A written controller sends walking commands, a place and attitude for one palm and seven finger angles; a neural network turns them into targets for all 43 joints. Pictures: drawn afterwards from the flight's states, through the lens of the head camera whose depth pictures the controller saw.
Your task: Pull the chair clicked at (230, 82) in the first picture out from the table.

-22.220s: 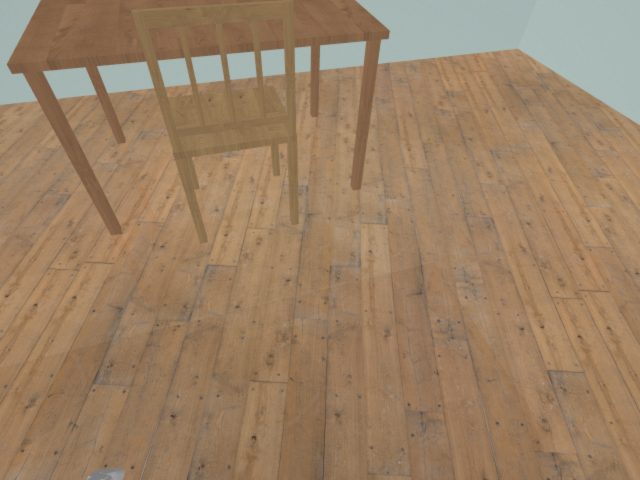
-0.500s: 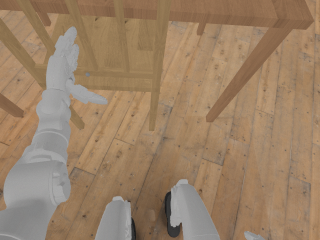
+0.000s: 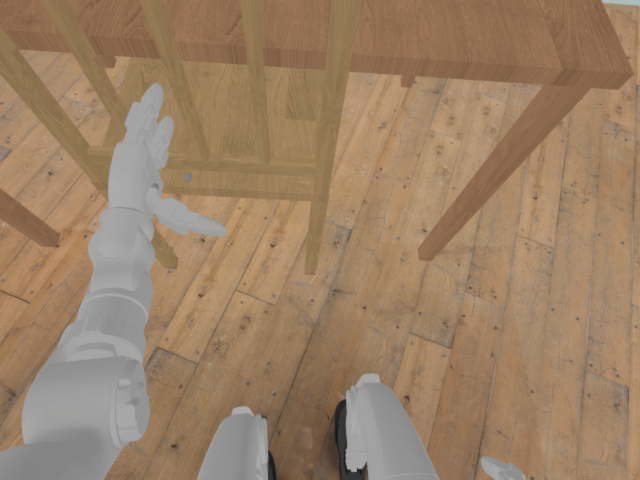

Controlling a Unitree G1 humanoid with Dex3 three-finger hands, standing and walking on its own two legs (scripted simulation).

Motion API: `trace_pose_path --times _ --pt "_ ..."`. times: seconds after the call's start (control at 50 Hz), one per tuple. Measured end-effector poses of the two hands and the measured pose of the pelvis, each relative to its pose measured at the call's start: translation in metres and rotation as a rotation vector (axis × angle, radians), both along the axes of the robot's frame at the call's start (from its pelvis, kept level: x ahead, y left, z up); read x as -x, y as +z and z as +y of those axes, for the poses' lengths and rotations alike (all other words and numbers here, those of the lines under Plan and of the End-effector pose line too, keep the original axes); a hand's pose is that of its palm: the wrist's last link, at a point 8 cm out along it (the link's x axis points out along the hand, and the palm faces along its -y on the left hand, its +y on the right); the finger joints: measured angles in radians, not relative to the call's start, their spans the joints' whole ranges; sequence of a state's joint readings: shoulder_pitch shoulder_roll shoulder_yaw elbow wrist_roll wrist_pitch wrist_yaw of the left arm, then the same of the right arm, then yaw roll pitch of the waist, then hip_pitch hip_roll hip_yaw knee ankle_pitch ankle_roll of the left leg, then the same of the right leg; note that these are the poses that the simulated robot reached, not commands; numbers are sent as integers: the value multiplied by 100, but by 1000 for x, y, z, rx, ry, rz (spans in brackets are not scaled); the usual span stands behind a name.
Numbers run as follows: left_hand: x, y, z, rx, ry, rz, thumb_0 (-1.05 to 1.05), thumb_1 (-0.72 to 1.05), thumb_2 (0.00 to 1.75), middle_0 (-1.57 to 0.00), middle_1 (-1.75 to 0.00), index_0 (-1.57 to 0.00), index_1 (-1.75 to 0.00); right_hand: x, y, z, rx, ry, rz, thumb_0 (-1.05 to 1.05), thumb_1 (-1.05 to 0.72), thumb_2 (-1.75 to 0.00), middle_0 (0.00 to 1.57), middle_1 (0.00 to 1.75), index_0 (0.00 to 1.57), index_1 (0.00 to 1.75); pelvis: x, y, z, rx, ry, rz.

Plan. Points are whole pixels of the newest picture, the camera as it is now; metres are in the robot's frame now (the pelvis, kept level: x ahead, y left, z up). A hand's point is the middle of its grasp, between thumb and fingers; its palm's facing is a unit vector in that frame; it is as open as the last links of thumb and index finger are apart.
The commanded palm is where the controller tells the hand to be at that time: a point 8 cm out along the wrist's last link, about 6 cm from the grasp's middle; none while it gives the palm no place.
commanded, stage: hook a spindle and tug to test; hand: left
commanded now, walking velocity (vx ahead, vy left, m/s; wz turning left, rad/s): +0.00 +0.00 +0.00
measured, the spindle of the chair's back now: (180, 86) +0.61 +0.14 +0.04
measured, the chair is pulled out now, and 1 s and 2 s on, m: -0.09 -0.09 -0.09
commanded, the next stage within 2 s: open the thumb and straighten the fingers in 1.38 s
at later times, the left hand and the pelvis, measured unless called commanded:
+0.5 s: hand (195, 177) +0.48 +0.12 +0.03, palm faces -0.10 -0.99 -0.05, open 10.5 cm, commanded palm +0.45 +0.18 +0.02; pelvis +0.00 -0.01 +0.00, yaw +0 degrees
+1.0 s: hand (190, 186) +0.47 +0.13 +0.02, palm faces -0.10 -0.99 -0.05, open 4.5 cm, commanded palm +0.44 +0.18 +0.02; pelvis -0.01 +0.00 +0.00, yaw +0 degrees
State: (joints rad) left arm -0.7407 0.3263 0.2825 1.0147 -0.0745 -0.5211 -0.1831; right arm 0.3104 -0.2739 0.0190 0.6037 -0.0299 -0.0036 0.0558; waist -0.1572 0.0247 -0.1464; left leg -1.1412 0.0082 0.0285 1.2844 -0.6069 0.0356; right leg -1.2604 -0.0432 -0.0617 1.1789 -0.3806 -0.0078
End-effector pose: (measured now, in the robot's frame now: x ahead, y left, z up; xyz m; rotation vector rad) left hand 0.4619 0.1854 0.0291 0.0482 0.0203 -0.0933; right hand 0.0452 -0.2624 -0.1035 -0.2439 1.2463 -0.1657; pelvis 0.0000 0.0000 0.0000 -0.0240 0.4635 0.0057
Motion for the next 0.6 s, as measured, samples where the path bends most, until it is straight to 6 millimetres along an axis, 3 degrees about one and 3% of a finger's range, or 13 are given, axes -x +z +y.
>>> trace_pose_path --times 0.14,0.3,0.46,0.6 --pt "0 1 -5 3 -12 -9 -1 -50 30 -16 -38 -15 -37 -13 -1 -3 4 11 -23 0 -91 -89 20 30 20 30 -2 0 -1 1 5 0" --pt "1 2 -10 1 -9 -10 -1 -45 32 -28 -77 -28 -77 -13 -3 -5 -5 6 -29 0 -91 -89 20 30 20 30 -1 -1 -5 -6 1 -2" --pt "1 0 -9 -1 -2 5 -1 -16 45 -42 -119 -41 -118 -2 -5 -7 -6 0 -18 0 -91 -89 20 30 20 30 2 -2 -8 -11 -1 -4" --pt "-2 2 -10 -1 -11 -7 -1 20 60 -48 -138 -47 -137 10 -6 -10 2 -8 0 0 -91 -89 20 30 20 30 5 -4 -9 -12 -2 1"
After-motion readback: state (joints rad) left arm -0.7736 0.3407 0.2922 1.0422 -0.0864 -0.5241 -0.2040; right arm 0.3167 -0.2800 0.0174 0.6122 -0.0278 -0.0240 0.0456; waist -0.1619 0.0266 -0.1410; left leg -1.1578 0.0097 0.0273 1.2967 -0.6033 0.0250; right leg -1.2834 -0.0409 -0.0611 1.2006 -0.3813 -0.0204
